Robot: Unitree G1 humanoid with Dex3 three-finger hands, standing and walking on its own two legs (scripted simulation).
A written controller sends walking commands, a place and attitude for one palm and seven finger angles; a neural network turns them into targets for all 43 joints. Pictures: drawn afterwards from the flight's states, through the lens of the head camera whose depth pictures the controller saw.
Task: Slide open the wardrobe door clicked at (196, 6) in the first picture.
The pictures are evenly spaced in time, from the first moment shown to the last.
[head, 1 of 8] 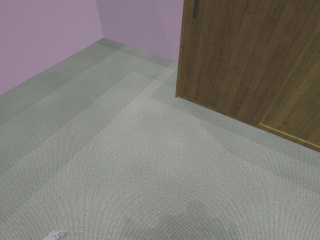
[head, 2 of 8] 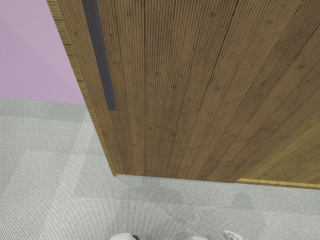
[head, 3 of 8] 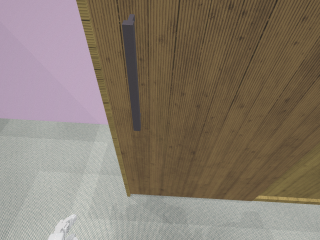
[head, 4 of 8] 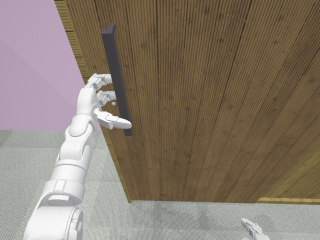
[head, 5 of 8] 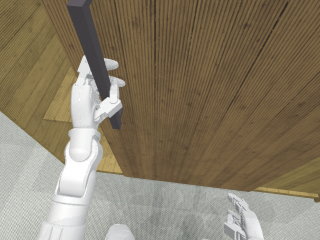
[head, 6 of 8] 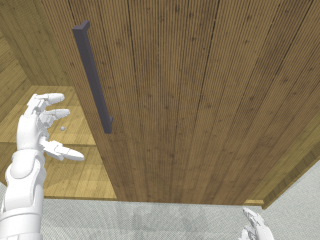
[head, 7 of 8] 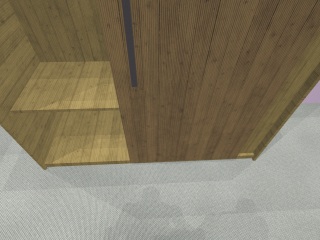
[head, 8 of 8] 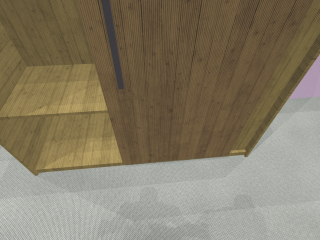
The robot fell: no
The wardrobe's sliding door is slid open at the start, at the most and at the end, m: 0.00 0.58 0.58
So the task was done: yes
